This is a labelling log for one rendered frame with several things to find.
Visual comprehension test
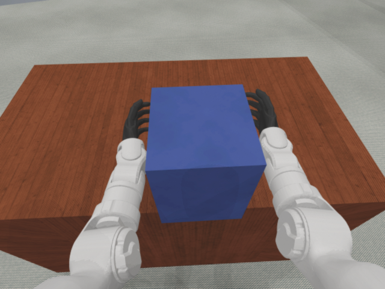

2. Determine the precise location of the right robot hand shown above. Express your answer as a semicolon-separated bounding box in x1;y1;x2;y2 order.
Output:
245;89;279;134

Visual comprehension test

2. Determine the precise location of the left robot hand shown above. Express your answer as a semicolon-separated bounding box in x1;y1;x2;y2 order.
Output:
122;99;150;141

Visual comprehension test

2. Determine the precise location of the left robot forearm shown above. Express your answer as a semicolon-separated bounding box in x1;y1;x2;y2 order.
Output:
69;138;147;269

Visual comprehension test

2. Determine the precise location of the pedestal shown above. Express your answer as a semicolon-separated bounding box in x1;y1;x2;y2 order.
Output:
0;57;385;273

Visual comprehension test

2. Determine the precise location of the carton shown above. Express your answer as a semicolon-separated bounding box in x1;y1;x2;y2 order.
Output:
145;84;266;223

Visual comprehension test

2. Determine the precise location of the right robot upper arm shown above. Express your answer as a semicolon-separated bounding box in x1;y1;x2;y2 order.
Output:
276;207;385;289

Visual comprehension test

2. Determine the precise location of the left robot upper arm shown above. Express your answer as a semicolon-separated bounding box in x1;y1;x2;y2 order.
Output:
33;226;141;289

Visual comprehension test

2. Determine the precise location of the right robot forearm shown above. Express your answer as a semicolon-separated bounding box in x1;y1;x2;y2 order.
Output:
259;127;353;252

